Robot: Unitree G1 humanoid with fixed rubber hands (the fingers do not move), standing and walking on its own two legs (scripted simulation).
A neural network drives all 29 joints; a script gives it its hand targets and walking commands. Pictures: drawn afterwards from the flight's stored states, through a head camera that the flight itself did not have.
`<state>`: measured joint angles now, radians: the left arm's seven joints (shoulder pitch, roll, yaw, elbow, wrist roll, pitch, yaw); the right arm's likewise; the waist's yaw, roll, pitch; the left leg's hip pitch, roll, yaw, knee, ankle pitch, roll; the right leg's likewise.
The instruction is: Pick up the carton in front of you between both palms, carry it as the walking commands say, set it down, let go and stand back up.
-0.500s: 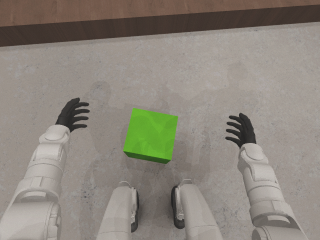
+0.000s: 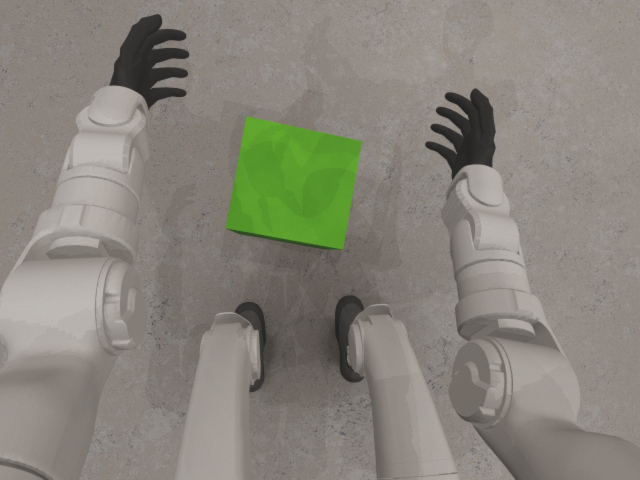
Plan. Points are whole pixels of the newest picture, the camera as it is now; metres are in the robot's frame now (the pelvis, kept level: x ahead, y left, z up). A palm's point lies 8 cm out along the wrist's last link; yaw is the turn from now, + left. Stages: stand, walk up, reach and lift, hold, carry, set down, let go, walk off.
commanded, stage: reach and lift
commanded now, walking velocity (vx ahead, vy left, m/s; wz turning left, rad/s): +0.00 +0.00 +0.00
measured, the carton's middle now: (292, 193) +0.46 +0.00 -0.49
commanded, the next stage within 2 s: none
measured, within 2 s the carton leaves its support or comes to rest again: leaves its support in 1.54 s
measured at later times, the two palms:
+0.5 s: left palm (187, 162) +0.50 +0.18 -0.35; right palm (406, 198) +0.43 -0.20 -0.35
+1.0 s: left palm (208, 166) +0.51 +0.16 -0.43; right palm (395, 190) +0.46 -0.20 -0.41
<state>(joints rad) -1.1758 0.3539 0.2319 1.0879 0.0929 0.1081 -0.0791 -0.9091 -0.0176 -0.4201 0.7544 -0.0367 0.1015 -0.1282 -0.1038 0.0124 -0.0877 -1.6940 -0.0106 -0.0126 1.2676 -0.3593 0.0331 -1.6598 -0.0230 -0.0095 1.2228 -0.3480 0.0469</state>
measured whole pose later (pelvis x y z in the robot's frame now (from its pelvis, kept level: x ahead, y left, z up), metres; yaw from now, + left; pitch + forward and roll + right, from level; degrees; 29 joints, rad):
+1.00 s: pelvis -0.04 -0.01 -0.24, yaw -4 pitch +37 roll -4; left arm -1.42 0.48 -0.11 1.20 -0.22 0.00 0.04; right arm -1.31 -0.22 -0.07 1.12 0.38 -0.02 -0.20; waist -0.06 -0.08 0.30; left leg -2.30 0.05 -0.03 2.19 -0.56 0.04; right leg -2.28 0.05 0.00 2.13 -0.51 0.06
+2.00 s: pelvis -0.03 -0.03 -0.16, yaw +3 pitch +40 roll -3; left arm -1.14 0.16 0.29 0.97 0.16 0.27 0.03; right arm -0.97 0.10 -0.55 0.69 -0.14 0.27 -0.14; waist -0.03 -0.02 -0.13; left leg -2.12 -0.06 -0.06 1.90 -0.49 -0.02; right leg -2.07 0.08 0.04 1.90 -0.54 0.07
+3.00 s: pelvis +0.05 -0.03 +0.10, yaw +5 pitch +17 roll +0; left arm -0.41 -0.11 0.30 0.56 0.21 0.35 0.03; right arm -0.38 0.17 -0.36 0.52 -0.19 0.34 -0.06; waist -0.01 -0.02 -0.18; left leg -0.86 -0.04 -0.06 0.94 -0.38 -0.01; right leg -0.84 0.04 0.08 0.94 -0.40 0.02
